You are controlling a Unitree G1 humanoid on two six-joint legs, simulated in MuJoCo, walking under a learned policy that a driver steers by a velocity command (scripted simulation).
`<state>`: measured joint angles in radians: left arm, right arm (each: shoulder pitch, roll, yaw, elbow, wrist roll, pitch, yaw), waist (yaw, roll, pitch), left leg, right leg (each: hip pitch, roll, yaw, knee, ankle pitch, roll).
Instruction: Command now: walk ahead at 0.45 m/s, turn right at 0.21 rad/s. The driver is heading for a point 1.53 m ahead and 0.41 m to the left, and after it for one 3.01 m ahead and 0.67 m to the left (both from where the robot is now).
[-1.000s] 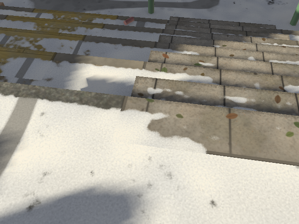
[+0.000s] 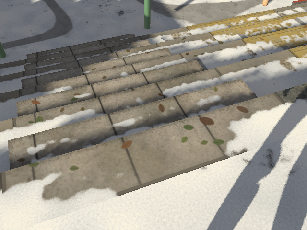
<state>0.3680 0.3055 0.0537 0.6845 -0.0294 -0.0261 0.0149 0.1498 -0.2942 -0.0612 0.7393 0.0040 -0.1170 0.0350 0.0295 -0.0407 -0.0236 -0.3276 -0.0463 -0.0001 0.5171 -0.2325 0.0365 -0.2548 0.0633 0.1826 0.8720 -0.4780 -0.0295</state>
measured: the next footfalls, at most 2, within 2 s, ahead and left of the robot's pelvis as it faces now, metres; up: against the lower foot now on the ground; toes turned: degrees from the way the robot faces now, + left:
right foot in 0.40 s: +0.39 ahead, -0.14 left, +0.00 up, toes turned -2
left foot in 0.92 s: +0.72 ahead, +0.09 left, +0.00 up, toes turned +1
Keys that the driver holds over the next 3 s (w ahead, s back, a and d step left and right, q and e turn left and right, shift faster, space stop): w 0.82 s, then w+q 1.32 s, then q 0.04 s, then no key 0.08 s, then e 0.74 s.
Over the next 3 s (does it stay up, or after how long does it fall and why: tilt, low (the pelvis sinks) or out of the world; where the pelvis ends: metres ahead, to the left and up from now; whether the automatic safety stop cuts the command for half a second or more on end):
stays up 1.36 0.38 -0.29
